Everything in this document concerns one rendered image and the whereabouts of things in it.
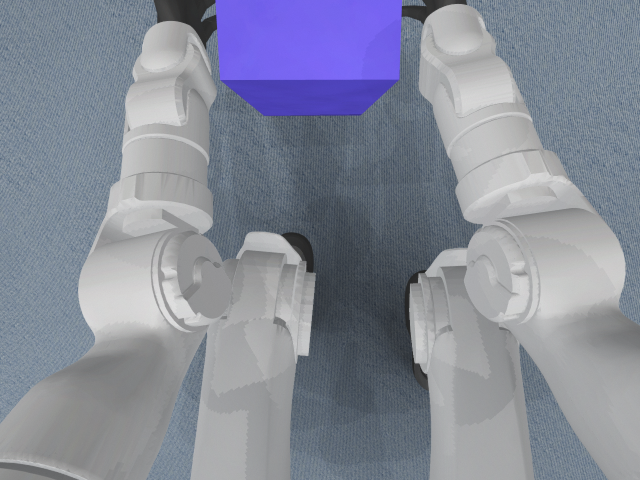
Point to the left robot upper arm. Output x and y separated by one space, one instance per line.
149 301

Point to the right robot forearm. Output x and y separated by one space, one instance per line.
487 131

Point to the robot left shin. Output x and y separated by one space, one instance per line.
260 241

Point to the robot right hand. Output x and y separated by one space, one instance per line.
422 12

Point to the robot right foot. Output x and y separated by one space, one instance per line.
420 376

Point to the left robot forearm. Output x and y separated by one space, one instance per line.
163 183

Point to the right robot upper arm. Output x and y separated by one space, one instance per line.
554 279

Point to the robot left hand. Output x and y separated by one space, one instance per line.
189 12

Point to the carton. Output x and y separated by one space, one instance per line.
309 57

